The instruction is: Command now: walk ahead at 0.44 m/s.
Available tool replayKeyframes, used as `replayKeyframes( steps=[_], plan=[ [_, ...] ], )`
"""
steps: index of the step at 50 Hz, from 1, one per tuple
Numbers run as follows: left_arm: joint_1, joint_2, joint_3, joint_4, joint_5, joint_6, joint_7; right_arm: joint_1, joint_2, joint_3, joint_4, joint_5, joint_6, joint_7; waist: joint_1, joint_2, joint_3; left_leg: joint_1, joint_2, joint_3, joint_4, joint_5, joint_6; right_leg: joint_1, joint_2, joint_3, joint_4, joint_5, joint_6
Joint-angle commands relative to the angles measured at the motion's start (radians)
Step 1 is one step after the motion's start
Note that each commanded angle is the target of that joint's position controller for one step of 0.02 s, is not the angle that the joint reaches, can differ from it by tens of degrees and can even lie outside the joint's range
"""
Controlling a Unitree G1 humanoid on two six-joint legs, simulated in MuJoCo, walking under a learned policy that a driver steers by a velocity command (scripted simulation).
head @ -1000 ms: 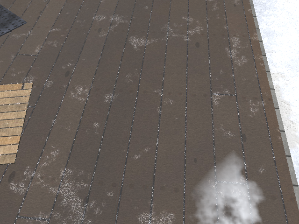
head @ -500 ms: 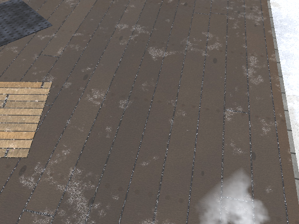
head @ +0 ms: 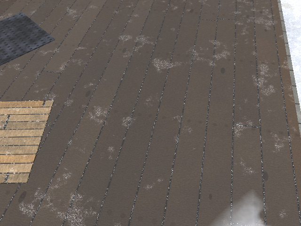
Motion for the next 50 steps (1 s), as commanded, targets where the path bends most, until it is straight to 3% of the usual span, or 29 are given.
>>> replayKeyframes(
  steps=[1, 5, 8, 10, 11, 12, 13, 14, 15, 16, 17, 19, 20, 23, 25, 29, 34, 36, 38, 39, 40, 41, 42, 43, 44, 45, 47, 48, 50],
  plan=[
    [0.08, 0.117, 0.013, -0.006, -0.002, -0.016, 0.006, -0.138, -0.031, 0.002, -0.089, 0.001, -0.003, 0.002, 0.013, -0.11, 0.109, -0.222, 0.014, 0.035, -0.067, 0.052, -0.03, 0.051, -0.251, 0.18, -0.116, 0.271, -0.108],
    [0.096, 0.116, 0.007, 0.007, 0.002, -0.016, 0.011, -0.275, -0.008, 0.019, -0.149, 0.013, -0.005, 0.003, 0.037, -0.129, 0.13, -0.128, -0.018, 0.086, -0.29, 0.119, -0.027, 0.016, -0.234, 0.115, -0.108, 0.43, -0.106],
    [0.086, 0.13, 0.008, 0.018, 0.002, -0.017, 0.014, -0.283, -0.024, 0.018, -0.171, 0.017, -0.008, -0.004, 0.021, -0.136, 0.129, -0.035, -0.04, 0.1, -0.387, 0.127, 0.018, 0.047, -0.263, 0.102, -0.083, 0.577, -0.099],
    [0.046, 0.148, 0.012, 0.016, 0.001, -0.017, 0.016, -0.184, -0.05, 0.005, -0.15, 0.016, -0.015, -0.018, -0.037, -0.138, 0.072, 0.099, -0.084, 0.105, -0.419, 0.078, 0.06, 0.087, -0.27, 0.072, 0.044, 0.866, -0.077],
    [0.038, 0.156, 0.014, 0.017, 0.002, -0.013, 0.017, -0.071, -0.074, -0.008, -0.117, 0.016, -0.022, -0.027, -0.083, -0.133, 0.009, 0.223, -0.11, 0.099, -0.439, 0.053, 0.079, 0.093, -0.263, 0.073, 0.185, 0.976, -0.064],
    [0.016, 0.163, 0.016, 0.012, -0.003, -0.008, 0.015, 0.099, -0.096, -0.023, -0.064, 0.013, -0.031, -0.038, -0.158, -0.114, -0.078, 0.428, -0.112, 0.093, -0.506, 0.09, 0.099, 0.029, -0.232, 0.054, 0.378, 0.932, -0.048],
    [0.019, 0.13, 0.006, -0.013, -0.011, -0.007, 0.009, 0.26, -0.167, -0.045, -0.035, -0.013, -0.04, -0.051, -0.204, -0.045, -0.185, 0.684, 0.077, -0.106, -0.529, -0.058, 0.137, -0.175, -0.188, 0.039, 0.653, 0.604, -0.038],
    [0.162, -0.01, -0.02, -0.027, -0.046, 0.001, 0.002, 0.291, -0.246, -0.063, -0.037, -0.035, -0.038, -0.048, -0.118, 0.186, -0.327, 0.944, 0.403, -0.615, -0.621, -0.188, 0.262, -0.533, -0.017, -0.001, 1.037, -0.246, -0.002],
    [0.087, 0.126, 0.016, -0.014, -0.02, 0.008, 0.01, 0.23, -0.192, -0.058, -0.047, 0.007, -0.027, -0.038, -0.133, 0.03, -0.276, 0.816, 0.374, -0.706, -0.731, -0.316, 0.252, -0.591, -0.032, 0.11, 1.13, -0.229, -0.023],
    [-0.01, 0.132, 0.025, -0.049, -0.016, 0.007, 0.008, 0.109, -0.134, -0.041, -0.064, 0.017, -0.031, -0.037, -0.083, 0.015, -0.102, 0.645, 0.336, -0.517, -0.766, -0.311, 0.211, -0.614, -0.088, 0.11, 1.104, -0.12, -0.03],
    [-0.05, 0.111, 0.022, -0.057, -0.013, 0.003, 0.004, 0.056, -0.076, -0.027, -0.069, 0.017, -0.043, -0.034, -0.063, -0.012, -0.025, 0.515, 0.293, -0.394, -0.806, -0.187, 0.181, -0.582, -0.123, 0.104, 1.053, -0.057, -0.032],
    [-0.042, 0.077, 0.025, -0.052, 0.01, 0.026, -0.009, 0.061, -0.027, -0.012, -0.043, 0.017, -0.059, -0.043, -0.013, 0.011, 0.018, 0.382, 0.222, -0.21, -0.835, -0.026, 0.123, -0.501, -0.153, 0.102, 0.992, -0.029, -0.022],
    [-0.041, 0.064, 0.026, -0.055, 0.012, 0.04, -0.016, 0.077, -0.022, -0.009, -0.035, 0.018, -0.069, -0.045, -0.002, 0.021, 0.019, 0.358, 0.217, -0.166, -0.844, 0.021, 0.119, -0.482, -0.157, 0.099, 0.979, -0.027, -0.017],
    [-0.118, 0.044, 0.029, -0.093, 0.013, 0.064, -0.029, 0.139, -0.046, -0.014, -0.015, 0.025, -0.089, -0.049, 0.008, 0.021, 0.044, 0.371, 0.205, -0.053, -0.868, 0.12, 0.105, -0.568, -0.17, 0.076, 0.93, 0.033, -0.004],
    [-0.2, 0.052, 0.03, -0.124, 0.012, 0.071, -0.037, 0.171, -0.047, -0.013, -0.009, 0.021, -0.091, -0.052, -0.003, 0.018, 0.069, 0.39, 0.189, 0.008, -0.879, 0.165, 0.094, -0.645, -0.178, 0.062, 0.885, 0.108, 0.006],
    [-0.356, 0.039, 0.017, -0.185, 0.006, 0.063, -0.05, 0.22, -0.041, -0.006, 0.004, 0.022, -0.09, -0.057, -0.03, 0.012, 0.098, 0.427, 0.151, 0.126, -0.863, 0.33, 0.064, -0.661, -0.155, 0.0, 0.649, 0.24, 0.017],
    [-0.491, 0.041, 0.006, -0.25, 0.015, 0.058, -0.057, 0.314, -0.071, -0.008, 0.03, 0.022, -0.073, -0.073, -0.069, 0.018, 0.106, 0.588, 0.192, 0.206, -0.788, 0.598, 0.05, -0.626, -0.101, -0.11, 0.438, 0.214, -0.023],
    [-0.462, 0.056, 0.013, -0.25, 0.018, 0.059, -0.053, 0.312, -0.094, -0.013, 0.032, 0.018, -0.061, -0.083, -0.043, 0.047, 0.07, 0.655, 0.204, 0.234, -0.689, 0.848, 0.043, -0.558, -0.05, -0.139, 0.41, 0.127, -0.06],
    [-0.341, 0.089, 0.029, -0.22, 0.017, 0.059, -0.048, 0.286, -0.127, -0.024, 0.021, 0.011, -0.045, -0.089, 0.018, 0.082, -0.003, 0.684, 0.216, 0.252, -0.487, 1.059, 0.049, -0.427, 0.015, -0.154, 0.396, 0.019, -0.111],
    [-0.241, 0.116, 0.044, -0.193, 0.018, 0.053, -0.043, 0.275, -0.142, -0.029, 0.01, 0.011, -0.035, -0.085, 0.058, 0.084, -0.061, 0.655, 0.224, 0.248, -0.324, 1.01, 0.051, -0.311, 0.04, -0.137, 0.354, -0.012, -0.138],
    [-0.099, 0.159, 0.067, -0.151, 0.027, 0.046, -0.031, 0.249, -0.148, -0.032, -0.008, 0.016, -0.031, -0.076, 0.134, 0.035, -0.13, 0.527, 0.208, 0.26, -0.079, 0.81, 0.027, -0.103, 0.026, -0.074, 0.255, 0.008, -0.176],
    [-0.044, 0.279, 0.106, -0.159, 0.036, 0.05, -0.014, 0.253, -0.08, -0.021, -0.076, 0.042, -0.041, -0.067, 0.128, -0.167, -0.236, 0.173, 0.095, 0.272, 0.311, 0.235, -0.026, 0.187, -0.256, 0.341, 0.231, -0.02, -0.287],
    [-0.079, 0.336, 0.112, -0.181, 0.019, 0.061, -0.016, 0.23, -0.071, -0.02, -0.14, 0.04, -0.05, -0.048, 0.068, -0.196, -0.298, -0.132, -0.092, 0.065, 0.539, -0.368, -0.055, 0.322, -0.43, 0.811, 0.079, 0.053, -0.413],
    [-0.095, 0.294, 0.104, -0.17, 0.003, 0.069, -0.008, 0.094, -0.095, -0.024, -0.159, 0.026, -0.06, -0.043, 0.089, -0.043, -0.17, -0.238, -0.015, -0.058, 0.513, -0.256, -0.042, 0.245, -0.385, 0.661, 0.048, 0.027, -0.362],
    [-0.146, 0.245, 0.092, -0.165, -0.006, 0.066, -0.002, 0.095, -0.086, -0.018, -0.168, 0.035, -0.073, -0.04, 0.043, -0.02, -0.05, -0.226, 0.027, -0.05, 0.41, -0.164, -0.035, 0.098, -0.358, 0.536, 0.027, 0.092, -0.309],
    [-0.183, 0.201, 0.079, -0.168, -0.006, 0.056, -0.001, 0.102, -0.083, -0.021, -0.156, 0.026, -0.072, -0.044, -0.005, 0.038, 0.006, -0.166, 0.059, -0.053, 0.311, -0.133, -0.036, -0.003, -0.294, 0.44, 0.025, 0.249, -0.253],
    [-0.228, 0.171, 0.067, -0.181, -0.019, 0.038, 0.003, 0.158, -0.066, -0.017, -0.148, -0.008, -0.034, -0.045, -0.059, -0.005, 0.0, -0.034, 0.076, -0.054, 0.223, -0.117, -0.067, -0.142, -0.231, 0.344, 0.0, 0.365, -0.235],
    [-0.214, 0.167, 0.064, -0.177, -0.023, 0.025, 0.002, 0.148, -0.066, -0.019, -0.156, -0.013, -0.018, -0.04, -0.065, -0.012, -0.001, -0.025, 0.076, -0.047, 0.199, -0.12, -0.079, -0.154, -0.203, 0.315, 0.006, 0.438, -0.228],
    [-0.178, 0.201, 0.07, -0.172, -0.021, 0.014, 0.001, 0.105, -0.057, -0.016, -0.179, -0.011, 0.0, -0.031, -0.062, -0.03, -0.006, -0.045, 0.072, -0.024, 0.119, -0.07, -0.102, -0.168, -0.168, 0.28, -0.003, 0.456, -0.214]
  ],
)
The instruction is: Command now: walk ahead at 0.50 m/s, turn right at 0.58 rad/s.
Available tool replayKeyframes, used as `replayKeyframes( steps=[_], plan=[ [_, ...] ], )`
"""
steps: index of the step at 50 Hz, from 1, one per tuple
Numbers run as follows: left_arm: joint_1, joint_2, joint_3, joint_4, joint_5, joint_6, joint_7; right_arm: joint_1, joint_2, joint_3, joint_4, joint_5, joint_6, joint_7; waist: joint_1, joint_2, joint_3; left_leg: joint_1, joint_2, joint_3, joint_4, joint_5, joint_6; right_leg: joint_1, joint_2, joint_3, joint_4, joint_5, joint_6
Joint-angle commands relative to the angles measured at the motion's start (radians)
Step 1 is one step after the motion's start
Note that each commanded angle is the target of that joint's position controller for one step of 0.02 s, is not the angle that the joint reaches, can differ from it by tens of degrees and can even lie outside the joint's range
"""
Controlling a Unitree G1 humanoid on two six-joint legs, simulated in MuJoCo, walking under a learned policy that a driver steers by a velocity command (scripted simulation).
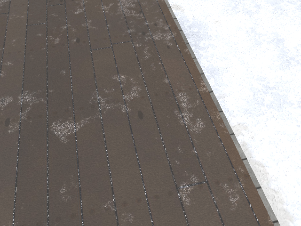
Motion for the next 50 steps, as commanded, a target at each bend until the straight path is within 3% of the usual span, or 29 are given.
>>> replayKeyframes(
  steps=[1, 4, 6, 7, 8, 10, 12, 14, 15, 16, 17, 18, 19, 20, 21, 23, 25, 29, 33, 35, 36, 37, 38, 39, 40, 41, 43, 46, 50],
  plan=[
    [0.025, 0.135, 0.025, -0.061, -0.006, -0.03, 0.004, 0.066, -0.071, -0.016, -0.04, -0.007, 0.029, 0.01, -0.032, -0.009, -0.063, -0.064, 0.001, 0.03, -0.08, 0.088, -0.033, 0.042, -0.243, 0.257, -0.174, 0.341, -0.122],
    [0.106, 0.133, 0.024, -0.054, -0.004, -0.026, 0.001, -0.082, -0.082, -0.013, -0.098, -0.003, 0.03, 0.009, 0.022, -0.054, -0.025, -0.136, -0.005, 0.034, -0.232, 0.179, -0.047, 0.08, -0.24, 0.286, -0.171, 0.353, -0.105],
    [0.141, 0.139, 0.023, -0.054, -0.001, -0.019, 0.007, -0.137, -0.084, -0.009, -0.121, 0.002, 0.028, 0.011, 0.044, -0.066, -0.024, -0.147, -0.036, 0.039, -0.318, 0.221, -0.042, 0.13, -0.229, 0.278, -0.119, 0.525, -0.078],
    [0.151, 0.138, 0.023, -0.056, -0.002, -0.013, 0.01, -0.135, -0.083, -0.008, -0.115, 0.004, 0.033, 0.011, 0.053, -0.05, -0.071, -0.147, -0.062, 0.042, -0.299, 0.244, -0.034, 0.185, -0.214, 0.27, -0.105, 0.559, -0.045],
    [0.171, 0.161, 0.025, -0.061, -0.001, -0.013, 0.012, -0.153, -0.074, -0.001, -0.139, 0.012, 0.029, 0.008, 0.05, -0.101, -0.047, -0.126, -0.064, 0.039, -0.361, 0.231, -0.027, 0.162, -0.239, 0.281, -0.053, 0.717, -0.05],
    [0.194, 0.132, 0.018, -0.05, 0.002, -0.006, 0.017, -0.202, -0.074, 0.007, -0.154, 0.014, 0.017, 0.001, 0.075, -0.096, -0.04, -0.094, -0.104, 0.061, -0.455, 0.249, -0.01, 0.2, -0.217, 0.256, -0.008, 0.774, -0.028],
    [0.175, 0.131, 0.015, -0.061, 0.016, 0.002, 0.028, -0.162, -0.09, 0.007, -0.142, 0.016, 0.004, 0.0, 0.064, -0.118, -0.062, 0.02, -0.137, 0.058, -0.563, 0.255, 0.016, 0.208, -0.212, 0.271, 0.039, 0.745, 0.002],
    [0.117, 0.159, 0.02, -0.08, 0.013, -0.009, 0.033, 0.002, -0.137, -0.01, -0.09, 0.015, -0.011, -0.009, -0.015, -0.125, -0.12, 0.226, -0.164, 0.046, -0.661, 0.286, 0.061, 0.196, -0.21, 0.294, 0.169, 0.82, 0.046],
    [0.083, 0.163, 0.021, -0.089, -0.002, -0.018, 0.027, 0.11, -0.15, -0.014, -0.062, 0.01, -0.029, -0.017, -0.082, -0.085, -0.16, 0.382, -0.124, 0.031, -0.763, 0.46, 0.084, 0.152, -0.17, 0.271, 0.315, 0.732, 0.067],
    [0.103, 0.099, 0.002, -0.131, -0.019, -0.029, 0.024, 0.216, -0.21, -0.021, -0.059, -0.006, -0.043, -0.026, -0.099, 0.044, -0.291, 0.633, 0.115, -0.161, -0.685, 0.896, 0.136, 0.0, -0.107, 0.227, 0.573, 0.28, 0.093],
    [0.296, 0.057, 0.001, -0.122, -0.059, -0.015, 0.034, 0.191, -0.255, -0.036, -0.07, 0.022, -0.023, -0.019, -0.011, 0.295, -0.484, 0.835, 0.387, -0.483, -0.649, 1.31, 0.339, -0.177, 0.056, 0.147, 0.872, -0.501, 0.123],
    [0.292, 0.134, 0.009, -0.078, -0.004, 0.002, 0.041, 0.142, -0.195, -0.029, -0.094, 0.041, -0.003, -0.007, -0.007, 0.108, -0.438, 0.704, 0.345, -0.492, -0.703, 1.145, 0.347, -0.224, 0.003, 0.177, 0.942, -0.446, 0.12],
    [0.207, 0.128, 0.01, -0.076, 0.015, 0.013, 0.033, 0.073, -0.118, -0.006, -0.1, 0.044, 0.0, -0.008, -0.004, 0.033, -0.299, 0.572, 0.272, -0.369, -0.742, 0.935, 0.321, -0.238, -0.03, 0.181, 0.933, -0.386, 0.132],
    [0.162, 0.105, 0.004, -0.083, 0.021, 0.022, 0.026, 0.018, -0.066, 0.013, -0.099, 0.036, 0.006, -0.011, 0.015, 0.013, -0.201, 0.454, 0.205, -0.278, -0.795, 0.785, 0.272, -0.237, -0.064, 0.166, 0.857, -0.357, 0.14],
    [0.125, 0.091, 0.0, -0.092, 0.026, 0.037, 0.016, 0.005, -0.052, 0.022, -0.087, 0.033, 0.005, -0.016, 0.021, 0.059, -0.148, 0.376, 0.155, -0.208, -0.839, 0.704, 0.238, -0.213, -0.092, 0.166, 0.775, -0.325, 0.149],
    [0.169, 0.053, -0.014, -0.065, 0.03, 0.065, 0.005, 0.016, -0.067, 0.024, -0.052, 0.021, 0.006, -0.013, 0.044, 0.11, -0.142, 0.261, 0.083, -0.132, -0.871, 0.648, 0.213, -0.079, -0.081, 0.125, 0.672, -0.278, 0.159],
    [0.155, 0.041, -0.026, -0.061, 0.028, 0.076, 0.009, 0.005, -0.094, 0.019, -0.037, 0.019, 0.008, -0.009, 0.057, 0.134, -0.143, 0.249, 0.051, -0.122, -0.88, 0.571, 0.212, -0.051, -0.093, 0.063, 0.521, -0.295, 0.164],
    [0.043, 0.067, -0.03, -0.087, 0.022, 0.087, 0.031, 0.052, -0.174, -0.019, -0.029, 0.024, 0.046, 0.0, 0.007, 0.148, -0.124, 0.248, 0.053, -0.233, -0.918, 0.159, 0.227, -0.076, -0.089, 0.036, 0.386, -0.289, 0.155],
    [0.026, 0.055, -0.035, -0.1, 0.01, 0.07, 0.043, 0.037, -0.174, -0.04, -0.039, 0.027, 0.089, 0.002, 0.011, 0.132, -0.089, 0.179, 0.051, -0.321, -0.955, -0.045, 0.206, -0.016, -0.075, 0.023, 0.248, -0.248, 0.128],
    [0.084, 0.049, -0.034, -0.089, 0.01, 0.054, 0.053, 0.021, -0.165, -0.046, -0.042, 0.037, 0.101, -0.003, 0.043, 0.116, -0.081, 0.113, 0.016, -0.323, -0.926, -0.071, 0.152, 0.102, -0.074, 0.029, 0.047, -0.165, 0.094],
    [0.098, 0.096, -0.025, -0.096, 0.02, 0.045, 0.062, 0.026, -0.137, -0.041, -0.052, 0.043, 0.101, -0.003, 0.042, 0.042, -0.074, 0.054, -0.035, -0.284, -0.862, -0.117, 0.098, 0.149, -0.162, 0.124, -0.08, -0.22, 0.065],
    [0.087, 0.195, 0.0, -0.112, 0.033, 0.046, 0.069, 0.003, -0.083, -0.031, -0.092, 0.061, 0.094, 0.0, 0.032, -0.171, -0.067, -0.078, -0.165, -0.133, -0.674, -0.179, 0.037, 0.17, -0.367, 0.366, -0.183, -0.343, -0.02],
    [-0.017, 0.199, 0.009, -0.134, 0.036, 0.048, 0.068, -0.004, -0.108, -0.04, -0.084, 0.039, 0.091, -0.007, 0.028, -0.247, -0.009, -0.071, -0.236, 0.013, -0.382, -0.209, 0.026, 0.01, -0.531, 0.474, -0.253, -0.236, -0.102],
    [-0.068, 0.132, -0.012, -0.157, 0.037, 0.043, 0.069, 0.034, -0.15, -0.057, -0.06, 0.018, 0.095, -0.007, -0.017, -0.11, -0.015, 0.006, -0.19, -0.033, -0.203, -0.188, 0.029, -0.061, -0.498, 0.382, -0.21, -0.046, -0.107],
    [-0.123, 0.089, -0.024, -0.17, 0.031, 0.039, 0.071, 0.096, -0.144, -0.063, -0.033, 0.02, 0.102, -0.003, -0.065, -0.069, -0.033, 0.048, -0.191, -0.029, -0.107, -0.145, 0.028, -0.083, -0.439, 0.276, -0.172, 0.086, -0.079],
    [-0.148, 0.08, -0.028, -0.181, 0.027, 0.035, 0.071, 0.13, -0.141, -0.065, -0.023, 0.016, 0.11, -0.001, -0.084, -0.079, -0.046, 0.041, -0.182, -0.02, -0.039, -0.109, 0.022, -0.057, -0.4, 0.198, -0.147, 0.177, -0.054],
    [-0.131, 0.082, -0.028, -0.187, 0.024, 0.031, 0.068, 0.134, -0.127, -0.061, -0.024, 0.012, 0.121, 0.006, -0.065, -0.121, -0.055, -0.007, -0.166, 0.011, -0.017, -0.094, -0.001, 0.031, -0.364, 0.108, -0.101, 0.315, -0.044],
    [-0.032, 0.109, -0.017, -0.165, 0.024, 0.035, 0.063, 0.036, -0.107, -0.048, -0.071, 0.02, 0.128, 0.024, 0.007, -0.141, -0.062, -0.048, -0.14, 0.029, -0.162, -0.112, -0.029, 0.179, -0.394, 0.093, -0.057, 0.402, -0.059],
    [-0.018, 0.163, 0.005, -0.161, 0.029, 0.04, 0.041, -0.011, -0.099, -0.036, -0.119, 0.035, 0.133, 0.039, 0.039, -0.183, -0.087, 0.098, -0.141, 0.087, -0.371, -0.162, -0.006, 0.182, -0.423, 0.051, -0.002, 0.456, -0.047]
  ],
)
Over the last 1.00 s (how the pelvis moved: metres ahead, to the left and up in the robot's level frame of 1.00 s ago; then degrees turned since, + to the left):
0.54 -0.05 -0.01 -24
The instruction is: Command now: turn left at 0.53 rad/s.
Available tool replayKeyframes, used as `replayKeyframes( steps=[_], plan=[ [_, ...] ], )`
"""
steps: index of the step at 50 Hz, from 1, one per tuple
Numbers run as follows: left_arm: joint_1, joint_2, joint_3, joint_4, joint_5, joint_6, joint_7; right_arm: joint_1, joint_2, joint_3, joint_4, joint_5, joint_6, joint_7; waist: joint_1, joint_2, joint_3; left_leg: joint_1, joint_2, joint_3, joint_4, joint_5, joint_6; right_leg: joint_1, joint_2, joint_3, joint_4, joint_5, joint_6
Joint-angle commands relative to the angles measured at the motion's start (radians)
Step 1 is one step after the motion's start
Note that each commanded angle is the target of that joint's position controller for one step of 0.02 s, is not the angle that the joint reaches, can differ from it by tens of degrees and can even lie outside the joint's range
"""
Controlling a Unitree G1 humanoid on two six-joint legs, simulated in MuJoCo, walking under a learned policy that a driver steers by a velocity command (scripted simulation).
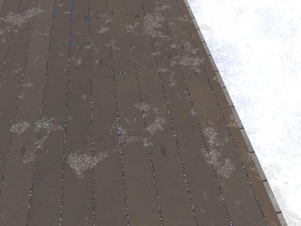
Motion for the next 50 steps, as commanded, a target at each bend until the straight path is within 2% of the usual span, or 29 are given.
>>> replayKeyframes(
  steps=[1, 3, 5, 6, 7, 8, 9, 10, 11, 12, 14, 17, 18, 20, 26, 28, 30, 31, 32, 33, 34, 35, 36, 37, 38, 40, 41, 44, 50],
  plan=[
    [0.051, 0.195, 0.055, -0.032, 0.003, -0.003, -0.015, -0.052, -0.054, -0.003, -0.104, 0.012, -0.01, 0.008, 0.043, -0.206, -0.072, -0.006, -0.017, 0.068, -0.135, -0.034, 0.018, 0.146, -0.256, 0.14, -0.031, 0.575, -0.178],
    [0.049, 0.216, 0.065, -0.034, 0.007, -0.003, -0.028, -0.055, -0.061, -0.003, -0.119, 0.013, -0.013, 0.01, 0.045, -0.216, -0.088, 0.062, -0.028, 0.099, -0.229, -0.018, 0.046, 0.112, -0.269, 0.139, -0.042, 0.331, -0.158],
    [0.019, 0.216, 0.07, -0.04, 0.001, -0.002, -0.032, 0.012, -0.063, -0.006, -0.101, 0.0, -0.025, 0.011, -0.012, -0.163, -0.081, 0.255, -0.059, 0.118, -0.422, 0.068, 0.087, -0.037, -0.244, 0.099, 0.023, -0.033, -0.101],
    [0.016, 0.171, 0.059, -0.048, 0.007, -0.001, -0.034, 0.12, -0.104, -0.021, -0.06, -0.008, -0.039, 0.004, -0.054, -0.023, -0.096, 0.429, -0.012, -0.009, -0.51, 0.01, 0.118, -0.2, -0.189, 0.033, 0.198, -0.203, -0.056],
    [-0.046, 0.06, 0.026, -0.121, 0.012, 0.0, -0.045, 0.216, -0.245, -0.053, -0.064, -0.012, -0.055, -0.001, -0.093, 0.291, -0.085, 0.549, 0.32, -0.526, -0.655, -0.218, 0.232, -0.52, -0.027, -0.084, 0.547, -0.429, 0.023],
    [-0.161, 0.111, 0.031, -0.165, 0.035, -0.003, -0.046, 0.247, -0.259, -0.055, -0.065, -0.008, -0.061, -0.003, -0.145, 0.207, 0.008, 0.43, 0.395, -0.722, -0.749, -0.237, 0.343, -0.65, 0.022, 0.1, 0.628, -0.394, 0.018],
    [-0.174, 0.147, 0.043, -0.166, 0.013, -0.01, -0.057, 0.206, -0.203, -0.038, -0.06, -0.007, -0.061, -0.01, -0.103, 0.117, 0.08, 0.379, 0.36, -0.636, -0.752, -0.286, 0.345, -0.655, -0.029, 0.146, 0.653, -0.273, 0.01],
    [-0.137, 0.163, 0.048, -0.143, -0.007, -0.025, -0.069, 0.147, -0.16, -0.022, -0.069, 0.001, -0.065, -0.017, -0.057, 0.089, 0.109, 0.333, 0.295, -0.535, -0.761, -0.234, 0.306, -0.617, -0.049, 0.146, 0.62, -0.149, 0.01],
    [-0.105, 0.165, 0.05, -0.122, -0.002, -0.036, -0.074, 0.107, -0.148, -0.017, -0.081, 0.004, -0.073, -0.024, -0.033, 0.089, 0.101, 0.335, 0.233, -0.457, -0.766, -0.111, 0.275, -0.581, -0.054, 0.144, 0.584, -0.077, 0.018],
    [-0.075, 0.16, 0.049, -0.099, 0.016, -0.04, -0.077, 0.103, -0.129, -0.011, -0.085, 0.007, -0.085, -0.03, -0.027, 0.074, 0.076, 0.357, 0.189, -0.393, -0.752, 0.059, 0.263, -0.545, -0.051, 0.133, 0.578, -0.024, 0.027],
    [-0.059, 0.144, 0.046, -0.092, 0.022, -0.036, -0.081, 0.126, -0.137, -0.014, -0.074, 0.011, -0.107, -0.026, -0.019, 0.063, 0.021, 0.376, 0.167, -0.351, -0.73, 0.241, 0.271, -0.518, -0.035, 0.126, 0.567, 0.032, 0.046],
    [-0.096, 0.126, 0.04, -0.098, 0.019, -0.028, -0.084, 0.203, -0.123, -0.01, -0.044, 0.015, -0.126, -0.024, -0.039, 0.046, 0.02, 0.421, 0.153, -0.306, -0.717, 0.372, 0.264, -0.566, -0.031, 0.106, 0.51, 0.073, 0.058],
    [-0.116, 0.108, 0.032, -0.108, 0.017, -0.027, -0.087, 0.211, -0.13, -0.01, -0.038, 0.012, -0.129, -0.026, -0.043, 0.078, 0.02, 0.424, 0.162, -0.299, -0.727, 0.353, 0.267, -0.568, -0.036, 0.1, 0.449, 0.1, 0.062],
    [-0.172, 0.103, 0.026, -0.118, 0.014, -0.03, -0.092, 0.238, -0.115, -0.004, -0.02, 0.008, -0.137, -0.028, -0.073, 0.078, 0.035, 0.434, 0.156, -0.266, -0.738, 0.393, 0.252, -0.558, -0.037, 0.081, 0.371, 0.151, 0.058],
    [-0.266, 0.102, 0.015, -0.16, 0.002, -0.038, -0.106, 0.281, -0.125, 0.005, 0.027, -0.007, -0.153, -0.039, -0.089, 0.059, 0.074, 0.491, 0.209, -0.178, -0.725, 0.625, 0.224, -0.485, -0.008, 0.042, 0.205, 0.141, -0.026],
    [-0.197, 0.107, 0.018, -0.148, -0.004, -0.038, -0.1, 0.238, -0.138, 0.006, 0.031, -0.012, -0.158, -0.046, -0.038, 0.074, 0.055, 0.466, 0.221, -0.132, -0.666, 0.84, 0.196, -0.335, 0.028, 0.032, 0.158, 0.104, -0.072],
    [0.0, 0.135, 0.035, -0.084, -0.006, -0.043, -0.081, 0.224, -0.156, 0.005, 0.042, -0.019, -0.154, -0.049, 0.05, 0.051, -0.065, 0.478, 0.192, -0.061, -0.399, 1.176, 0.166, -0.097, 0.116, 0.0, 0.113, 0.05, -0.116],
    [0.149, 0.157, 0.047, -0.041, 0.002, -0.051, -0.07, 0.223, -0.154, 0.01, 0.042, -0.014, -0.154, -0.051, 0.117, 0.024, -0.148, 0.371, 0.163, -0.021, -0.183, 1.111, 0.146, 0.122, 0.096, 0.042, 0.069, 0.069, -0.147],
    [0.273, 0.261, 0.076, -0.028, 0.025, -0.055, -0.058, 0.268, -0.089, 0.031, 0.002, 0.012, -0.16, -0.043, 0.126, -0.132, -0.266, 0.067, 0.078, 0.026, 0.174, 0.75, 0.1, 0.411, -0.159, 0.44, 0.021, -0.142, -0.251],
    [0.265, 0.275, 0.081, -0.019, -0.002, -0.049, -0.067, 0.258, -0.09, 0.027, -0.011, 0.001, -0.166, -0.04, 0.09, -0.262, -0.318, -0.161, -0.102, 0.004, 0.45, -0.016, 0.076, 0.472, -0.335, 0.917, -0.159, -0.137, -0.34],
    [0.18, 0.249, 0.076, -0.024, -0.03, -0.047, -0.075, 0.182, -0.128, 0.021, -0.031, -0.025, -0.169, -0.038, 0.063, -0.137, -0.2, -0.247, -0.032, -0.097, 0.506, 0.031, 0.092, 0.371, -0.305, 0.858, -0.172, -0.134, -0.332],
    [0.152, 0.207, 0.066, -0.025, -0.031, -0.051, -0.077, 0.107, -0.117, 0.026, -0.044, -0.025, -0.18, -0.031, 0.056, -0.045, -0.079, -0.226, 0.024, -0.099, 0.448, 0.109, 0.095, 0.216, -0.268, 0.68, -0.16, 0.083, -0.296],
    [0.106, 0.183, 0.06, -0.028, -0.022, -0.051, -0.072, 0.116, -0.097, 0.033, -0.049, -0.018, -0.182, -0.025, 0.013, -0.034, -0.055, -0.218, 0.051, -0.086, 0.386, 0.134, 0.092, 0.143, -0.224, 0.606, -0.186, 0.055, -0.286],
    [0.077, 0.162, 0.053, -0.028, -0.023, -0.053, -0.069, 0.108, -0.099, 0.034, -0.052, -0.03, -0.17, -0.022, -0.013, -0.022, -0.027, -0.181, 0.081, -0.087, 0.323, 0.141, 0.08, 0.054, -0.169, 0.544, -0.222, 0.05, -0.252],
    [0.063, 0.164, 0.051, -0.028, -0.021, -0.058, -0.067, 0.125, -0.091, 0.037, -0.051, -0.036, -0.153, -0.019, -0.032, -0.066, -0.029, -0.139, 0.086, -0.077, 0.286, 0.141, 0.065, 0.005, -0.14, 0.507, -0.232, 0.107, -0.249],
    [0.1, 0.151, 0.05, -0.013, -0.029, -0.072, -0.068, 0.113, -0.077, 0.041, -0.053, -0.042, -0.131, -0.017, -0.035, -0.055, -0.02, -0.132, 0.093, -0.054, 0.232, 0.151, 0.04, -0.032, -0.097, 0.429, -0.235, 0.253, -0.248],
    [0.105, 0.175, 0.056, -0.011, -0.029, -0.072, -0.065, 0.101, -0.063, 0.046, -0.064, -0.039, -0.126, -0.014, -0.039, -0.074, -0.034, -0.142, 0.092, -0.039, 0.189, 0.173, 0.024, -0.041, -0.092, 0.422, -0.251, 0.21, -0.256],
    [0.165, 0.171, 0.059, 0.002, -0.031, -0.07, -0.062, -0.048, -0.066, 0.047, -0.111, -0.037, -0.123, -0.014, 0.004, -0.059, 0.022, -0.234, 0.106, -0.024, 0.042, 0.279, -0.016, -0.035, -0.078, 0.424, -0.28, 0.223, -0.25],
    [0.263, 0.192, 0.07, 0.016, -0.025, -0.063, -0.051, -0.243, -0.047, 0.059, -0.177, -0.02, -0.132, -0.006, 0.08, -0.094, -0.005, -0.242, 0.053, -0.019, -0.208, 0.415, -0.024, 0.096, -0.066, 0.447, -0.195, 0.345, -0.208]
  ],
)
Over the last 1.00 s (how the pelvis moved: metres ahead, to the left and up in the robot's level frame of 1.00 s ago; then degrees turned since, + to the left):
0.21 0.04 0.00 5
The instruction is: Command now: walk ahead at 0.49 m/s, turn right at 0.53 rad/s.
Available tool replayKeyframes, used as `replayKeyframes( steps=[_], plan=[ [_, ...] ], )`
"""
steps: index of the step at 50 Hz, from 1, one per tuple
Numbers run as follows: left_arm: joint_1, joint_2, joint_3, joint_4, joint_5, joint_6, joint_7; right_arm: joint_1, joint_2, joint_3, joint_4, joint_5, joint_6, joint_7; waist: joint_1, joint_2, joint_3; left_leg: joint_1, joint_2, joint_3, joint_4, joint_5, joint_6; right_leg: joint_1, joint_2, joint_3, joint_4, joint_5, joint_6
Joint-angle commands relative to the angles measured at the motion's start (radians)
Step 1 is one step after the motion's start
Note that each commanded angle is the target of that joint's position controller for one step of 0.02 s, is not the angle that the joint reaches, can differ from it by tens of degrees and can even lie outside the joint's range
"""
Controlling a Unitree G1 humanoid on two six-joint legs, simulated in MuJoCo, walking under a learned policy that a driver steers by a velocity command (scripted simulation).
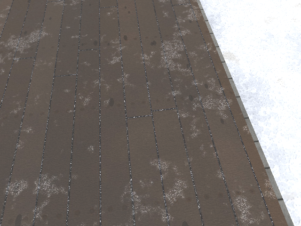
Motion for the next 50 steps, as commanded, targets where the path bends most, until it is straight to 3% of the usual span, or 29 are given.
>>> replayKeyframes(
  steps=[1, 4, 6, 7, 8, 9, 10, 11, 12, 13, 14, 18, 23, 28, 29, 30, 32, 33, 34, 35, 36, 37, 38, 39, 40, 41, 44, 47, 50],
  plan=[
    [0.062, 0.175, 0.044, -0.044, 0.008, -0.007, 0.012, -0.154, -0.068, -0.01, -0.112, 0.01, -0.022, 0.001, 0.027, -0.109, 0.002, 0.02, -0.059, 0.045, -0.081, 0.037, 0.0, 0.0, -0.246, 0.206, -0.027, 0.353, -0.121],
    [0.022, 0.195, 0.05, -0.065, 0.015, -0.006, 0.025, -0.115, -0.099, -0.018, -0.114, 0.016, -0.033, -0.003, -0.014, -0.119, -0.013, 0.158, -0.084, 0.02, -0.183, -0.025, 0.029, 0.007, -0.269, 0.253, 0.041, 0.42, -0.082],
    [-0.03, 0.213, 0.053, -0.08, 0.016, -0.009, 0.021, 0.048, -0.136, -0.034, -0.065, 0.019, -0.044, -0.019, -0.093, -0.111, -0.071, 0.406, -0.123, 0.037, -0.252, -0.093, 0.061, -0.045, -0.237, 0.252, 0.185, 0.53, -0.043],
    [-0.031, 0.192, 0.047, -0.08, 0.006, -0.016, 0.011, 0.169, -0.175, -0.049, -0.039, 0.008, -0.058, -0.034, -0.154, -0.048, -0.149, 0.598, -0.063, -0.01, -0.302, -0.098, 0.092, -0.107, -0.168, 0.195, 0.381, 0.491, -0.017],
    [-0.01, 0.105, 0.022, -0.109, -0.003, -0.025, 0.008, 0.333, -0.247, -0.065, -0.037, -0.017, -0.061, -0.053, -0.198, 0.08, -0.312, 0.822, 0.196, -0.264, -0.333, -0.346, 0.139, -0.222, -0.108, 0.094, 0.667, 0.175, 0.0],
    [0.085, 0.074, 0.015, -0.148, -0.02, -0.018, 0.007, 0.284, -0.31, -0.084, -0.037, -0.009, -0.042, -0.055, -0.108, 0.341, -0.369, 0.946, 0.365, -0.73, -0.478, -0.444, 0.242, -0.504, 0.019, -0.009, 0.871, -0.329, 0.023],
    [0.064, 0.15, 0.022, -0.099, 0.011, 0.004, 0.019, 0.206, -0.21, -0.072, -0.056, -0.004, -0.031, -0.047, -0.09, 0.107, -0.215, 0.817, 0.336, -0.661, -0.475, -0.526, 0.236, -0.593, -0.09, -0.011, 0.96, -0.259, 0.021],
    [-0.01, 0.153, 0.025, -0.099, 0.021, 0.009, 0.007, 0.165, -0.131, -0.052, -0.063, 0.004, -0.032, -0.042, -0.096, -0.004, -0.115, 0.702, 0.28, -0.497, -0.479, -0.442, 0.218, -0.575, -0.119, -0.019, 0.946, -0.167, 0.025],
    [-0.04, 0.131, 0.022, -0.105, 0.019, 0.012, -0.002, 0.145, -0.098, -0.042, -0.053, 0.002, -0.034, -0.038, -0.079, -0.019, -0.059, 0.614, 0.232, -0.358, -0.503, -0.28, 0.199, -0.547, -0.149, -0.029, 0.908, -0.118, 0.035],
    [-0.075, 0.12, 0.022, -0.111, 0.034, 0.02, -0.013, 0.171, -0.087, -0.037, -0.034, 0.006, -0.04, -0.038, -0.081, 0.012, -0.029, 0.57, 0.18, -0.234, -0.511, -0.142, 0.171, -0.525, -0.176, -0.032, 0.867, -0.103, 0.038],
    [-0.053, 0.111, 0.019, -0.111, 0.038, 0.031, -0.022, 0.171, -0.101, -0.042, -0.024, 0.008, -0.046, -0.039, -0.066, 0.082, -0.045, 0.551, 0.172, -0.199, -0.525, -0.116, 0.181, -0.511, -0.178, -0.056, 0.876, -0.094, 0.052],
    [-0.143, 0.097, 0.013, -0.143, 0.037, 0.049, -0.045, 0.216, -0.101, -0.049, 0.009, 0.026, -0.075, -0.027, -0.063, 0.052, -0.022, 0.568, 0.168, -0.055, -0.561, 0.102, 0.197, -0.595, -0.196, -0.064, 0.863, -0.007, 0.064],
    [-0.305, 0.065, -0.005, -0.198, 0.035, 0.044, -0.059, 0.27, -0.089, -0.051, 0.054, 0.027, -0.071, -0.026, -0.088, 0.031, 0.013, 0.611, 0.129, 0.116, -0.569, 0.236, 0.185, -0.663, -0.198, -0.122, 0.684, 0.148, 0.074],
    [-0.454, 0.044, -0.025, -0.258, 0.039, 0.039, -0.076, 0.318, -0.129, -0.061, 0.09, 0.026, -0.062, -0.036, -0.117, 0.041, 0.05, 0.659, 0.158, 0.206, -0.55, 0.288, 0.165, -0.571, -0.191, -0.217, 0.417, 0.169, 0.03],
    [-0.463, 0.047, -0.025, -0.264, 0.041, 0.04, -0.075, 0.334, -0.137, -0.063, 0.1, 0.025, -0.057, -0.04, -0.121, 0.041, 0.049, 0.688, 0.166, 0.219, -0.527, 0.342, 0.16, -0.552, -0.179, -0.236, 0.39, 0.139, 0.015],
    [-0.461, 0.042, -0.026, -0.261, 0.048, 0.037, -0.069, 0.356, -0.127, -0.057, 0.116, 0.024, -0.051, -0.042, -0.119, 0.029, 0.053, 0.704, 0.158, 0.235, -0.472, 0.538, 0.158, -0.51, -0.142, -0.255, 0.353, 0.095, 0.0],
    [-0.323, 0.047, -0.021, -0.216, 0.059, 0.02, -0.05, 0.371, -0.15, -0.055, 0.144, 0.026, -0.039, -0.048, -0.057, 0.063, -0.023, 0.714, 0.155, 0.236, -0.273, 0.861, 0.148, -0.32, -0.065, -0.257, 0.285, 0.055, -0.037],
    [-0.169, 0.059, -0.013, -0.16, 0.068, 0.004, -0.038, 0.354, -0.152, -0.051, 0.148, 0.037, -0.035, -0.049, 0.017, 0.046, -0.099, 0.656, 0.131, 0.256, -0.102, 0.805, 0.128, -0.124, -0.052, -0.233, 0.171, 0.185, -0.058],
    [-0.037, 0.116, 0.002, -0.117, 0.086, -0.007, -0.021, 0.345, -0.119, -0.037, 0.123, 0.049, -0.039, -0.046, 0.072, -0.003, -0.211, 0.465, 0.09, 0.259, 0.123, 0.46, 0.106, 0.158, -0.196, -0.111, 0.182, 0.44, -0.085],
    [-0.029, 0.206, 0.019, -0.119, 0.069, -0.005, -0.008, 0.455, 0.02, 0.002, 0.082, 0.095, -0.036, -0.032, 0.018, -0.286, -0.462, 0.141, -0.095, 0.238, 0.579, -0.535, 0.052, 0.546, -0.634, 0.357, 0.233, 0.98, -0.277],
    [0.015, 0.202, 0.031, -0.131, 0.013, 0.004, 0.013, 0.396, -0.111, -0.037, 0.108, 0.084, -0.018, -0.052, 0.075, -0.082, -0.545, 0.156, -0.128, -0.017, 0.665, -0.52, 0.059, 0.473, -0.616, 0.303, 0.267, 1.275, -0.298],
    [-0.066, 0.174, 0.019, -0.117, 0.004, 0.001, 0.024, 0.325, -0.081, -0.034, 0.092, 0.093, -0.018, -0.054, 0.038, -0.121, -0.399, 0.114, -0.092, -0.065, 0.635, -0.481, 0.066, 0.357, -0.581, 0.163, 0.21, 1.215, -0.264],
    [-0.128, 0.098, -0.006, -0.108, 0.002, -0.002, 0.027, 0.303, -0.07, -0.029, 0.097, 0.075, -0.018, -0.055, -0.007, -0.086, -0.225, 0.112, -0.048, -0.03, 0.516, -0.442, 0.069, 0.182, -0.525, 0.079, 0.14, 1.061, -0.194],
    [-0.175, 0.048, -0.025, -0.099, 0.004, -0.008, 0.03, 0.284, -0.07, -0.035, 0.107, 0.05, -0.006, -0.053, -0.044, -0.076, -0.125, 0.13, -0.025, -0.025, 0.423, -0.408, 0.07, 0.072, -0.469, 0.029, 0.093, 0.936, -0.133],
    [-0.207, 0.017, -0.04, -0.098, 0.005, -0.01, 0.033, 0.324, -0.058, -0.036, 0.133, 0.028, 0.018, -0.047, -0.078, -0.063, -0.089, 0.249, -0.029, -0.004, 0.379, -0.365, 0.063, -0.067, -0.43, -0.033, 0.039, 0.912, -0.097],
    [-0.211, 0.025, -0.042, -0.096, 0.015, -0.019, 0.031, 0.375, -0.036, -0.038, 0.147, 0.02, 0.034, -0.041, -0.099, -0.119, -0.091, 0.312, -0.05, 0.007, 0.371, -0.341, 0.054, -0.122, -0.437, -0.066, 0.037, 0.987, -0.114],
    [-0.234, 0.078, -0.021, -0.093, 0.017, -0.03, 0.029, 0.372, -0.019, -0.052, 0.146, 0.026, 0.047, -0.031, -0.13, -0.114, -0.119, 0.285, -0.077, 0.046, 0.349, -0.279, 0.038, -0.125, -0.402, -0.159, 0.021, 0.925, -0.108],
    [-0.235, 0.067, -0.021, -0.088, 0.019, -0.012, 0.039, 0.269, -0.017, -0.057, 0.109, 0.023, 0.057, -0.022, -0.112, -0.149, -0.097, 0.252, -0.062, 0.068, 0.224, -0.202, 0.033, -0.142, -0.376, -0.229, 0.016, 0.724, -0.087],
    [-0.193, 0.084, -0.011, -0.075, 0.023, 0.005, 0.044, 0.181, -0.012, -0.053, 0.065, 0.017, 0.075, -0.013, -0.08, -0.169, -0.079, 0.253, -0.05, 0.091, 0.13, -0.192, 0.04, -0.149, -0.408, -0.221, 0.001, 0.499, -0.106]
  ],
)
Over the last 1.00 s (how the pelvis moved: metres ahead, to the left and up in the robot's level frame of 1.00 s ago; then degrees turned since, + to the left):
0.40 0.06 0.00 -1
